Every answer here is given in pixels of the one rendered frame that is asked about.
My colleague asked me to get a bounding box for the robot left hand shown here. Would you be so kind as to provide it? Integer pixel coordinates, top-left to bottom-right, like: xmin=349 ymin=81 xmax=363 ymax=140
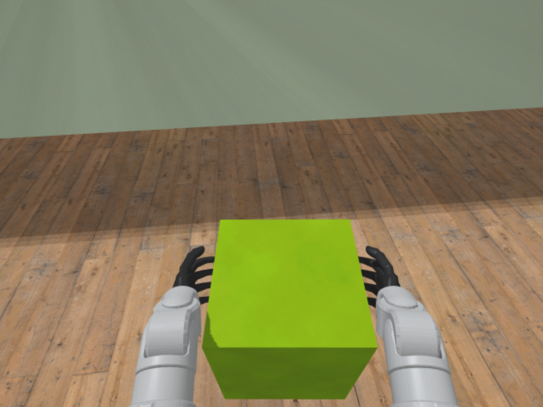
xmin=173 ymin=246 xmax=215 ymax=304

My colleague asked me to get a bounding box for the right robot forearm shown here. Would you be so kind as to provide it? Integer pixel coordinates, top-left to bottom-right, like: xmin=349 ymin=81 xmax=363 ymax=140
xmin=376 ymin=286 xmax=459 ymax=407

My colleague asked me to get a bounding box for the left robot forearm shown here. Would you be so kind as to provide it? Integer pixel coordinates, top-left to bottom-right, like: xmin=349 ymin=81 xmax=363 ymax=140
xmin=129 ymin=286 xmax=201 ymax=407

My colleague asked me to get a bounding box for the robot right hand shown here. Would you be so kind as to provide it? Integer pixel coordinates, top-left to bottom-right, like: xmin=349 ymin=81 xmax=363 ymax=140
xmin=358 ymin=246 xmax=400 ymax=308

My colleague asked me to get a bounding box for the carton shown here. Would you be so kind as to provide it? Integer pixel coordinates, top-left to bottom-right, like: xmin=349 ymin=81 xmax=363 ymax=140
xmin=202 ymin=220 xmax=378 ymax=399

